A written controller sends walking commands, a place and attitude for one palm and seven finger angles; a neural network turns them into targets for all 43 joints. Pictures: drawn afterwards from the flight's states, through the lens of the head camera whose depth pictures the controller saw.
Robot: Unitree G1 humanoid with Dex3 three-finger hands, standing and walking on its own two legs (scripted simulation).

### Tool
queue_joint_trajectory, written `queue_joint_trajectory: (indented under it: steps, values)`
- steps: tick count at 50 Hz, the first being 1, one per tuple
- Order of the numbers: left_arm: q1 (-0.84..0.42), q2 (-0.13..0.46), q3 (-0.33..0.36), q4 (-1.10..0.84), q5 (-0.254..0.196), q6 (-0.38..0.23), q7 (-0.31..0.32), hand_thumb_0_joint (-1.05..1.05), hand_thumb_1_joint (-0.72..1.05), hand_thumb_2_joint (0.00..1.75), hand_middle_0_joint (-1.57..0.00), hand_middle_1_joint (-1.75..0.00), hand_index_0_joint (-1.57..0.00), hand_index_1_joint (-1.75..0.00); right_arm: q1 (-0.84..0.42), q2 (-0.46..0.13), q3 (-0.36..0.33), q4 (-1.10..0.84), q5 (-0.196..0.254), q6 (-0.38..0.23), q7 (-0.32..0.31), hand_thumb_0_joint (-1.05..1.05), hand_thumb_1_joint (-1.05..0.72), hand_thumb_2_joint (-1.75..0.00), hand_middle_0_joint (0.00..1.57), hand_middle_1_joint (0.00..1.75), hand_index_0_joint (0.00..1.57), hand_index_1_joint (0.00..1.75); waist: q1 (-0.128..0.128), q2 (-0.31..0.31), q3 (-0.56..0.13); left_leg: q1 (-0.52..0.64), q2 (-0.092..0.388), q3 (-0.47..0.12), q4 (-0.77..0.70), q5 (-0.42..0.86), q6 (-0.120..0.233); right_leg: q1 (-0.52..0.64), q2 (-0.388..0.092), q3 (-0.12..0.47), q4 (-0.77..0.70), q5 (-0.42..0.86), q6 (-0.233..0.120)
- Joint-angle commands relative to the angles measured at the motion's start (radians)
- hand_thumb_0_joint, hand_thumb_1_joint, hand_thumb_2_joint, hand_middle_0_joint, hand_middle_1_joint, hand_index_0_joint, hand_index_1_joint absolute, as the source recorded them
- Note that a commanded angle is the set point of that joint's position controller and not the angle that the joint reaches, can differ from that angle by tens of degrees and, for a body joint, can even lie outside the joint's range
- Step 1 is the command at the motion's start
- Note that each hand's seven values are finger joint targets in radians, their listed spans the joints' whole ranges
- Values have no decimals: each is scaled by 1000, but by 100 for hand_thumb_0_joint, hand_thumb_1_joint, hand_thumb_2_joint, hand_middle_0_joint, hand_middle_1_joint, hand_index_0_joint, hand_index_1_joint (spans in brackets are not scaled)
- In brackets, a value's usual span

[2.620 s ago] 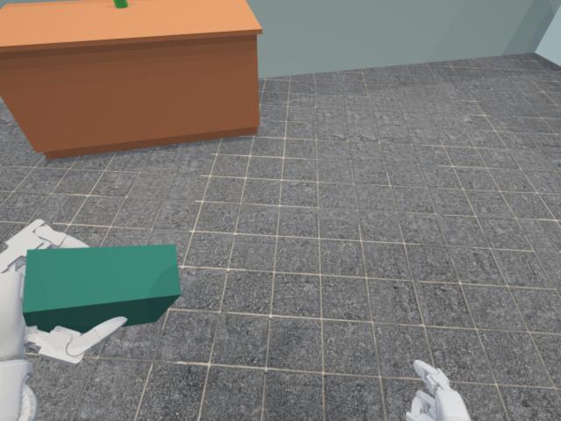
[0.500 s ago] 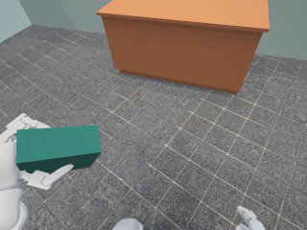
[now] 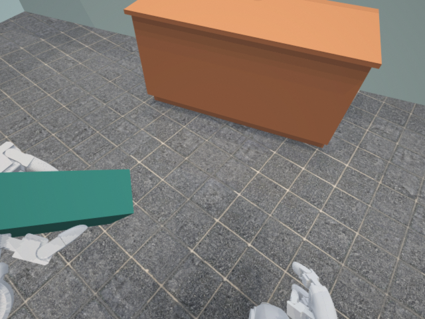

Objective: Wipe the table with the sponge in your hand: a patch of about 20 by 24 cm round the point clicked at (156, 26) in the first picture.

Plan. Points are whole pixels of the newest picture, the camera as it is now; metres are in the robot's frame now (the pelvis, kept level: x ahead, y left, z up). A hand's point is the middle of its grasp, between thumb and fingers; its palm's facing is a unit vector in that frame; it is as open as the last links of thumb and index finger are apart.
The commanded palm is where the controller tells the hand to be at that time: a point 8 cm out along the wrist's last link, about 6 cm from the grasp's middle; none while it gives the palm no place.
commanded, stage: walk to a spot facing it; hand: left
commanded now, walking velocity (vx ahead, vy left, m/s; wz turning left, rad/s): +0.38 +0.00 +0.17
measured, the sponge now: (86, 202) +0.24 +0.19 +0.16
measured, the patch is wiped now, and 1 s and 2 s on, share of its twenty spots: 0.00 0.00 0.00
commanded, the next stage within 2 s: none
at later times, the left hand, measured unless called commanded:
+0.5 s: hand (90, 142) +0.32 +0.21 +0.19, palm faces +0.47 -0.76 -0.45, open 10.0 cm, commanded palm +0.26 +0.25 +0.18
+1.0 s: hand (116, 97) +0.44 +0.21 +0.18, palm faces +0.58 -0.64 -0.50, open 10.0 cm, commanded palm +0.37 +0.24 +0.18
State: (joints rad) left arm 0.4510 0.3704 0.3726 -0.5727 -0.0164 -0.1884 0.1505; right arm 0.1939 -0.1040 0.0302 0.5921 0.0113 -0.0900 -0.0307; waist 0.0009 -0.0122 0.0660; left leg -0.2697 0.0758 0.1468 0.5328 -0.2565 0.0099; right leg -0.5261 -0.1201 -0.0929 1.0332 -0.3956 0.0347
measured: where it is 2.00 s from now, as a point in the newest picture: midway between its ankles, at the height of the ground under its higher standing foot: (221, 243)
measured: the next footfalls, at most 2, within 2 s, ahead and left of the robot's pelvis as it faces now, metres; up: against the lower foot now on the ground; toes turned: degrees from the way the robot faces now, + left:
right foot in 0.16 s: +0.16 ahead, -0.15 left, +0.00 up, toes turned -9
left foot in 0.56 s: +0.25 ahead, +0.11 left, +0.00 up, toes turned +18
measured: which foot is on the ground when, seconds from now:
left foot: down 0.00-0.16, up 0.18-0.54, down 0.56-0.94, up 0.96-1.00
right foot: up 0.00-0.14, down 0.16-0.56, up 0.58-0.90, down 0.92-1.00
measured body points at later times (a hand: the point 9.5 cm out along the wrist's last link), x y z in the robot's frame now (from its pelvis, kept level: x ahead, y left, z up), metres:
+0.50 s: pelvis +0.14 -0.04 +0.00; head +0.17 -0.03 +0.45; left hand +0.29 +0.25 +0.21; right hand +0.33 -0.30 -0.07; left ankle +0.20 +0.11 -0.70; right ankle +0.12 -0.15 -0.73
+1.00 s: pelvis +0.28 -0.07 -0.01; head +0.30 -0.10 +0.43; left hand +0.40 +0.24 +0.21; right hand +0.48 -0.23 -0.14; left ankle +0.21 +0.07 -0.69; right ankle +0.34 -0.15 -0.74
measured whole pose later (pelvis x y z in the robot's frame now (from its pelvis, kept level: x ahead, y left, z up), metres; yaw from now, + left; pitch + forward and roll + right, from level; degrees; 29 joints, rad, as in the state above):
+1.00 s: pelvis +0.28 -0.07 -0.01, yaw +12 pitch -1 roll +1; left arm 0.41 0.36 0.36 -0.46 -0.01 -0.19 0.14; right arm 0.19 -0.17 0.02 0.67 0.01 -0.06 -0.06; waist 0.04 0.08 0.06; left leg -0.38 0.09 0.03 1.01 -0.47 -0.01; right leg -0.35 -0.10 -0.21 0.67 -0.28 -0.05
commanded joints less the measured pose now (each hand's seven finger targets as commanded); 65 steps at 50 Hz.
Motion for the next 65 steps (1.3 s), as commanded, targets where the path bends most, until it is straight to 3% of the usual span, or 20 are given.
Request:
queue_joint_trajectory:
  steps: [1,6,7,8,9,16,22,26,27,28,29,32,38,44,45,46,47,48,54,65]
  values:
    - [16,139,112,-216,-20,-93,19,0,10,130,-120,-160,-120,-160,-50,-192,-77,-123,-8,-67,-18,0,-90,-90,20,30,20,30,5,258,-151,45,214,-159,-252,131,142,129,23,-72,-252,79,17]
    - [-51,136,106,-42,-10,-62,14,0,10,130,-120,-160,-120,-160,-55,-184,-77,-102,-3,-34,-44,0,-90,-90,20,30,20,30,13,79,-167,-63,131,-76,49,-70,76,425,63,-108,-541,118,4]
    - [-84,152,105,-35,0,-54,15,0,10,130,-120,-160,-120,-160,-49,-165,-77,-101,4,-24,-42,0,-90,-90,20,30,20,30,17,-110,-197,-176,54,-7,314,-147,47,509,-81,96,-644,23,-56]
    - [-101,205,130,-28,4,-42,20,0,10,130,-120,-160,-120,-160,-82,-152,-70,-124,0,-20,-43,0,-90,-90,20,30,20,30,34,-395,-183,-444,-66,-24,626,-345,8,613,-314,522,-753,65,-175]
    - [-100,203,139,-9,-7,-37,21,0,10,130,-120,-160,-120,-160,-109,-181,-69,-120,-6,-21,-41,0,-90,-90,20,30,20,30,38,-286,-161,-491,-43,-154,764,-311,1,587,-388,587,-790,92,-206]
    - [-121,201,118,-201,-2,-91,15,0,10,130,-120,-160,-120,-160,-111,-201,-73,-104,-9,14,-25,0,-90,-90,20,30,20,30,-2,-94,-104,-331,61,-113,565,-77,-33,359,-260,78,-780,177,-167]
    - [22,191,158,-229,-19,-79,53,0,10,130,-120,-160,-120,-160,-81,-183,-89,-162,-12,4,-31,0,-90,-90,20,30,20,30,43,-98,-140,-221,9,30,162,-62,-18,483,-234,47,-713,315,-184]
    - [-19,160,128,-210,-24,-74,61,0,10,130,-120,-160,-120,-160,-26,-203,-106,-166,-9,12,-51,0,-90,-90,20,30,20,30,-1,-32,-195,61,-34,77,-53,56,-9,409,-148,-50,-476,293,-111]
    - [-46,156,117,-224,-20,-85,60,0,10,130,-120,-160,-120,-160,-12,-218,-114,-169,-6,10,-60,0,-90,-90,20,30,20,30,-22,91,-227,212,9,-12,-95,65,26,307,-105,-83,-279,297,-73]
    - [-62,147,110,-236,-18,-98,59,0,10,130,-120,-160,-120,-160,-28,-243,-119,-176,-7,9,-57,0,-90,-90,20,30,20,30,-21,338,-236,323,206,-345,-162,133,116,97,12,-111,-42,-5,-20]
    - [-68,148,84,-215,-11,-107,56,0,10,130,-120,-160,-120,-160,-34,-234,-106,-184,-6,-2,-47,0,-90,-90,20,30,20,30,-12,399,-201,381,372,-633,-207,321,217,-89,68,-24,149,-258,-18]
    - [-122,184,108,-171,-5,-93,26,0,10,130,-120,-160,-120,-160,-56,-222,-101,-143,1,-12,-30,0,-90,-90,20,30,20,30,-18,221,-129,220,349,-533,-233,105,242,-180,-19,80,240,-133,-9]
    - [-6,143,92,-304,-16,-102,18,0,10,130,-120,-160,-120,-160,-63,-195,-81,-132,-6,-67,-13,0,-90,-90,20,30,20,30,11,289,-154,62,218,-193,-268,115,150,37,-2,-30,-96,56,10]
    - [-28,132,110,-87,-15,-71,19,0,10,130,-120,-160,-120,-160,-61,-184,-76,-110,-5,-46,-38,0,-90,-90,20,30,20,30,13,158,-163,-2,167,-89,-96,-73,86,330,84,-147,-484,132,15]
    - [-63,139,103,-63,-10,-62,19,0,10,130,-120,-160,-120,-160,-64,-179,-73,-105,-2,-35,-43,0,-90,-90,20,30,20,30,12,86,-165,-66,132,-70,28,-119,68,414,64,-107,-540,94,2]
    - [-79,163,113,-31,-1,-52,20,0,10,130,-120,-160,-120,-160,-55,-162,-73,-101,1,-24,-44,0,-90,-90,20,30,20,30,18,-105,-183,-185,57,-6,288,-193,41,489,-74,101,-647,-18,-58]
    - [-102,214,137,-23,2,-40,24,0,10,130,-120,-160,-120,-160,-89,-147,-64,-120,-2,-18,-44,0,-90,-90,20,30,20,30,35,-383,-170,-447,-62,-20,602,-347,4,592,-309,531,-766,-8,-178]
    - [-129,226,150,-31,-11,-40,25,0,10,130,-120,-160,-120,-160,-122,-177,-65,-115,-7,-24,-44,0,-90,-90,20,30,20,30,37,-297,-142,-498,-33,-146,759,-304,-8,559,-388,593,-813,30,-213]
    - [-97,182,105,-144,-8,-84,9,0,10,130,-120,-160,-120,-160,-133,-190,-66,-91,-4,19,-26,0,-90,-90,20,30,20,30,4,-87,-122,-451,34,-129,755,-63,-43,459,-252,135,-762,238,-161]
    - [48,184,160,-221,-29,-72,57,0,10,130,-120,-160,-120,-160,-53,-186,-99,-182,-3,12,-32,0,-90,-90,20,30,20,30,40,-141,-156,-235,10,41,114,-28,-14,562,-243,-3,-665,489,-172]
